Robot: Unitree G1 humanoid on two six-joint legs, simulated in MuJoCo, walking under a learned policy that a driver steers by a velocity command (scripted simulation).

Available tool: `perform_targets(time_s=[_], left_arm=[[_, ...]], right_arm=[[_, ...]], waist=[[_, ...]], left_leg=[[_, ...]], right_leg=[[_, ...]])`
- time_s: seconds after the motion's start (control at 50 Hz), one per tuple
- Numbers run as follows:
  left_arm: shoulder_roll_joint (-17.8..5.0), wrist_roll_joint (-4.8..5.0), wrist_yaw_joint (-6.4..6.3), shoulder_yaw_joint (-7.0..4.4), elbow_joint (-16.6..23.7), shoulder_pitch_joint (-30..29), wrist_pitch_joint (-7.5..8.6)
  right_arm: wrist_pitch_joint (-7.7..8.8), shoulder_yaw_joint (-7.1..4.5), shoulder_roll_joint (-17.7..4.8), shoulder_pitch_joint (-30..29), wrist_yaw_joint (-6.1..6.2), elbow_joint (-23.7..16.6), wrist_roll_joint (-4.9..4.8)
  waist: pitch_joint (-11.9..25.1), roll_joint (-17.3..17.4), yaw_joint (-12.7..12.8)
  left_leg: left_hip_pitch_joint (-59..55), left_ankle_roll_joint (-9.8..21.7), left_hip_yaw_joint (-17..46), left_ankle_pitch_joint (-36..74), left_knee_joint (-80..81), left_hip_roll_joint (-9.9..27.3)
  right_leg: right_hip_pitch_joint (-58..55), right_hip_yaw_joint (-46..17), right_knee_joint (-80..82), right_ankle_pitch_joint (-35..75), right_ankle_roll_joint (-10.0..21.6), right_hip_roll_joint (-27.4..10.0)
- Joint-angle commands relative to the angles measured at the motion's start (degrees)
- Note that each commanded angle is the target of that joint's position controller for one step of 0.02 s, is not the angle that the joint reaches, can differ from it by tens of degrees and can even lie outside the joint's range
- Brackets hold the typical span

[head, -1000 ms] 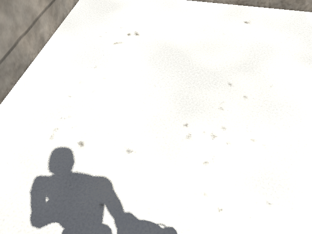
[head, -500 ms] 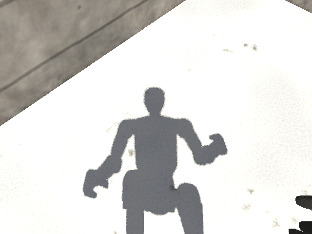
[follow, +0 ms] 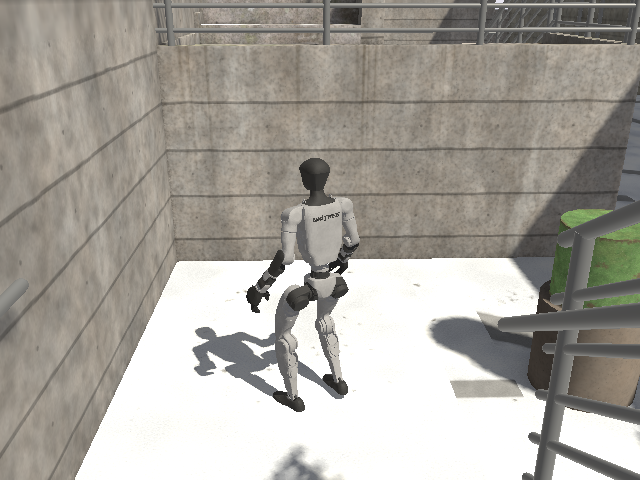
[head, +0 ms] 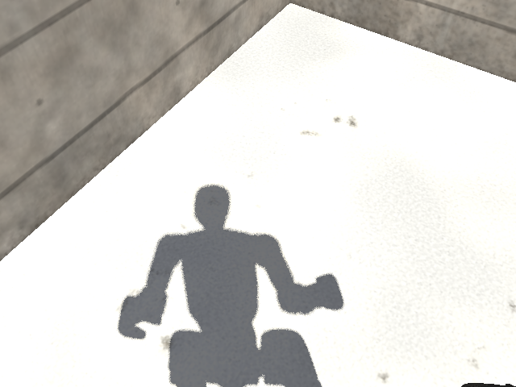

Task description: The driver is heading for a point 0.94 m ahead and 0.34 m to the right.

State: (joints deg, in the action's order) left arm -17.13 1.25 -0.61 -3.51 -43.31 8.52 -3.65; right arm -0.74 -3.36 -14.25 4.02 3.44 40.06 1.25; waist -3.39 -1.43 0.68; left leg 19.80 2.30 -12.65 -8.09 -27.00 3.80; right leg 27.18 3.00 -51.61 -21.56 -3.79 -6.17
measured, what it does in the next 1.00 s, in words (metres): steps on the spot, turning right: right foot, then left foot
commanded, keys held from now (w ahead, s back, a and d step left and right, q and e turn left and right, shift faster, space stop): e+shift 0.70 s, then shift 0.12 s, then q+shift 0.18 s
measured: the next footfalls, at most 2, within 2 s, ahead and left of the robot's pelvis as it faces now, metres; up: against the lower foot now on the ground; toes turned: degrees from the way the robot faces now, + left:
right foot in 0.06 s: +0.04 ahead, -0.13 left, +0.00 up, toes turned -10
left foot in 0.54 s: +0.16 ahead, +0.04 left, +0.00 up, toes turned -39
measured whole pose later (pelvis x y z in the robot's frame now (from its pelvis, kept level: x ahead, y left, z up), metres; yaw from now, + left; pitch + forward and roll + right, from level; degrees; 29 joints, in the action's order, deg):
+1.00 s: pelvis +0.02 -0.06 +0.00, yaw -44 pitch +2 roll +1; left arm -13.4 -2.0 -0.4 -1.8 -33.8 7.3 -2.1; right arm -0.6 -3.5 -16.8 11.4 -0.2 43.9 -0.9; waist -2.5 1.5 -3.0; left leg 21.7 -4.0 -0.7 -30.0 -45.0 4.3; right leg 16.9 0.6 -30.9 -16.1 0.6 -0.9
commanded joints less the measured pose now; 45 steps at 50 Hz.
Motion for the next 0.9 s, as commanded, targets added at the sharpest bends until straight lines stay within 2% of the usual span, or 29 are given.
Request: perform_targets(time_s=[0.02,0.04,0.06,0.08,0.1,0.12,0.14,0.16,0.18,0.22,0.28,0.32,0.46,0.5,0.52,0.54,0.56,0.58,0.6,0.62,0.64,0.66,0.7,0.72,0.76,0.8,0.84,0.88,0.9], left_arm=[[-5.0,-0.24,1.09,-1.79,3.7,2.3,0.29],[-5.1,-0.44,1.31,-2.21,2.7,5.0,0.13],[-6.5,-1.06,1.12,-3.01,1.7,7.5,0.07],[-11.8,-1.48,0.21,-4.39,2.3,8.9,0.46],[-17.8,-2.56,-0.04,-5.11,4.6,8.0,1.64],[-16.9,-3.93,0.55,-5.32,5.0,7.8,3.18],[-16.0,-3.34,0.56,-5.16,5.5,5.2,4.34],[-13.9,-1.50,0.01,-4.88,6.2,1.8,4.47],[-11.3,-0.15,-0.53,-4.10,7.0,-0.5,4.12],[-9.1,0.01,-1.48,-3.49,8.0,-0.1,3.45],[-9.9,0.19,-2.43,-4.09,8.6,2.7,2.90],[-10.7,0.32,-2.71,-4.57,9.6,2.5,2.38],[-11.4,0.50,-1.81,-5.22,13.2,-0.2,1.13],[-11.1,1.01,-1.60,-5.10,14.5,-2.7,0.87],[-10.1,1.05,-1.57,-4.67,15.3,-3.7,0.68],[-6.5,0.45,-1.33,-3.62,15.0,0.3,0.49],[-6.3,0.51,-1.00,-3.47,16.5,2.5,0.93],[-12.2,-0.27,-0.51,-5.02,15.4,3.5,1.64],[-14.4,0.16,-0.20,-5.79,14.0,3.3,1.60],[-13.6,0.26,-0.24,-5.80,13.0,3.1,1.08],[-11.9,0.12,-0.18,-5.27,13.2,2.6,0.69],[-9.8,0.46,0.26,-4.43,13.8,1.9,0.52],[-7.2,0.94,0.56,-3.26,15.6,-1.5,0.65],[-6.3,0.68,0.53,-2.78,16.3,-3.1,0.81],[-5.0,-0.12,0.59,-2.05,16.8,-3.5,1.16],[-4.7,-0.38,0.71,-1.74,16.2,-2.1,1.38],[-5.0,-0.46,0.76,-1.84,15.4,-1.3,1.25],[-3.6,-0.94,0.79,-1.69,13.5,2.3,1.16],[-2.7,-1.24,0.76,-1.46,12.1,4.6,1.22]], right_arm=[[0.25,-3.16,-9.3,-2.4,0.24,-2.8,-1.39],[0.05,-3.23,-8.9,-2.9,0.07,-2.5,-2.30],[-0.22,-3.07,-7.0,-1.1,-0.23,-1.3,-3.08],[-0.74,-2.99,-5.3,1.0,-0.48,-0.9,-2.07],[-0.46,-2.64,-4.6,-3.8,-0.22,-5.2,-0.25],[-0.11,-2.87,-6.1,-9.3,-0.05,-6.5,-0.01],[0.16,-3.29,-7.0,-9.3,-0.01,-6.2,-1.20],[0.33,-3.73,-7.7,-7.4,0.39,-4.7,-0.99],[0.38,-4.04,-8.5,-6.3,0.74,-3.9,-0.48],[0.89,-3.82,-7.1,-5.5,0.26,-3.8,-0.33],[1.66,-2.69,-4.5,-6.7,-0.32,-4.1,-1.05],[1.99,-2.33,-4.2,-7.6,-0.74,-4.2,-1.26],[3.23,-2.88,-6.9,-5.4,-2.44,-3.6,-1.89],[3.65,-3.45,-7.9,-2.0,-2.86,-2.7,-2.06],[3.72,-3.96,-8.8,0.4,-2.91,-1.8,-2.01],[3.24,-4.57,-11.5,0.5,-2.59,-2.2,-1.30],[2.55,-4.71,-13.8,-0.4,-2.42,-2.4,0.88],[2.77,-4.38,-11.1,-1.2,-2.25,-3.8,1.13],[2.61,-3.53,-7.9,-3.2,-1.65,-5.0,0.47],[2.09,-3.11,-6.5,-4.5,-1.08,-5.4,-0.21],[1.69,-2.95,-6.6,-4.5,-0.51,-5.4,-0.82],[1.35,-2.85,-7.3,-3.7,-0.05,-5.2,-0.86],[0.90,-3.27,-8.8,-0.2,0.40,-4.4,-0.13],[0.76,-3.46,-9.5,1.5,0.32,-3.9,0.04],[0.51,-3.88,-11.0,2.3,-0.27,-3.5,-0.20],[0.25,-4.24,-12.5,1.0,-1.08,-3.7,-0.78],[0.36,-4.16,-12.9,1.7,-1.84,-3.2,-1.80],[0.61,-3.07,-11.1,1.2,-2.55,-2.3,-3.06],[1.00,-1.65,-7.8,2.1,-3.09,-1.3,-3.38]], waist=[[11.0,9.1,1.5],[10.8,8.1,2.9],[8.5,4.0,3.2],[4.0,-9.5,2.0],[2.3,-19.7,1.1],[6.2,-12.8,3.9],[5.5,-9.9,1.8],[5.7,-6.2,-0.1],[6.4,-5.8,-1.2],[9.8,-5.1,-1.6],[11.6,-4.6,-0.3],[11.6,-5.9,0.1],[11.3,-9.5,0.6],[11.2,-9.5,-1.3],[11.7,-8.2,-2.1],[14.3,1.2,0.3],[12.3,18.0,3.3],[11.3,15.9,2.6],[10.1,11.4,2.1],[8.4,8.2,2.1],[7.4,7.2,1.4],[6.2,7.0,0.9],[6.2,8.5,-1.5],[7.2,9.1,-2.7],[9.5,9.7,-2.9],[10.7,10.9,-2.1],[10.5,12.4,-2.2],[10.4,11.5,0.4],[10.3,9.6,1.5]], left_leg=[[-7.7,8.2,8.1,3.6,7.0,16.2],[-6.9,6.0,6.3,1.5,3.6,15.1],[-3.8,2.4,3.6,-4.5,-3.4,11.9],[7.7,-3.0,-1.1,-16.4,-18.7,5.6],[24.5,-7.1,5.2,-30.7,-32.8,-4.0],[26.6,-6.0,14.2,-29.8,-40.2,-4.9],[27.0,-4.5,16.9,-23.2,-40.7,-4.1],[26.4,-4.1,17.8,-17.9,-39.6,-3.1],[25.0,-4.4,18.0,-14.9,-38.3,-2.9],[21.2,-5.0,18.0,-11.0,-37.8,-4.6],[21.0,-5.8,19.2,-8.6,-28.5,-6.5],[19.1,-6.4,20.0,-8.0,-22.2,-7.5],[8.5,-5.6,21.4,-9.7,-8.2,-9.1],[0.7,-4.4,20.6,-5.0,1.7,-8.4],[-6.9,-3.4,20.8,1.9,7.3,-5.5],[-16.1,0.9,28.9,8.0,7.7,5.2],[-18.3,10.7,43.0,20.9,9.1,16.2],[-16.4,15.3,44.7,22.2,9.0,21.1],[-14.6,13.6,37.2,18.7,7.9,17.5],[-13.2,10.6,31.0,13.6,7.2,13.0],[-12.9,9.5,27.7,12.1,7.3,11.2],[-12.5,9.4,24.6,13.8,7.8,10.3],[-15.2,10.0,20.7,16.2,8.8,10.2],[-16.6,10.7,20.4,18.0,8.7,10.8],[-17.2,11.3,18.4,21.1,7.7,11.4],[-14.5,10.8,15.6,22.6,7.0,11.5],[-12.9,10.4,15.6,20.8,6.0,11.7],[-10.7,8.5,15.7,17.4,2.6,10.5],[-6.2,5.6,14.7,13.2,0.4,8.7]], right_leg=[[-8.0,2.6,8.6,2.0,3.0,0.7],[-11.4,3.9,14.8,5.1,4.8,2.3],[-14.1,1.6,21.7,8.7,7.3,3.7],[-17.3,-14.7,29.5,24.4,11.9,-5.4],[-20.1,-35.8,32.2,35.9,22.2,-14.7],[-19.7,-36.2,35.0,29.0,24.5,-15.2],[-19.8,-31.7,35.0,24.3,21.0,-11.9],[-19.6,-27.6,33.5,23.1,17.4,-9.1],[-18.7,-25.1,32.1,25.0,15.7,-7.9],[-18.7,-23.2,30.1,30.0,14.9,-5.4],[-23.1,-24.5,28.3,32.1,14.5,-3.8],[-23.1,-26.4,27.6,29.3,14.4,-2.9],[-20.3,-35.4,25.0,30.6,14.0,-0.7],[-17.5,-35.9,23.3,27.8,12.3,1.8],[-13.3,-34.6,21.0,21.3,10.5,4.2],[-6.4,-28.7,11.7,0.4,8.0,9.1],[6.0,-17.4,-0.7,-17.2,4.5,16.7],[10.1,-14.9,-13.6,-15.3,1.4,11.0],[9.9,-13.1,-17.8,-10.7,0.4,8.7],[10.1,-12.1,-19.6,-6.7,-0.4,7.5],[11.7,-10.8,-22.0,-3.6,-0.9,6.8],[12.7,-8.6,-21.5,-1.9,-1.3,5.7],[14.3,-5.4,-16.8,0.0,-1.8,4.0],[13.7,-5.1,-14.0,-0.5,-2.1,3.5],[9.2,-4.5,-7.5,-2.5,-1.9,3.1],[2.1,-2.7,-0.5,-2.6,-1.1,3.8],[-3.0,-1.6,6.7,-1.5,-0.1,5.3],[-12.0,-1.4,22.0,5.6,2.3,6.9],[-20.9,-1.5,32.3,13.2,3.7,7.2]])
Over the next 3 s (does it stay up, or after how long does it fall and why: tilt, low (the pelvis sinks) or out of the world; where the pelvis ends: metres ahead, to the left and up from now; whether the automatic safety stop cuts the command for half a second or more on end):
stays up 0.97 -0.10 0.00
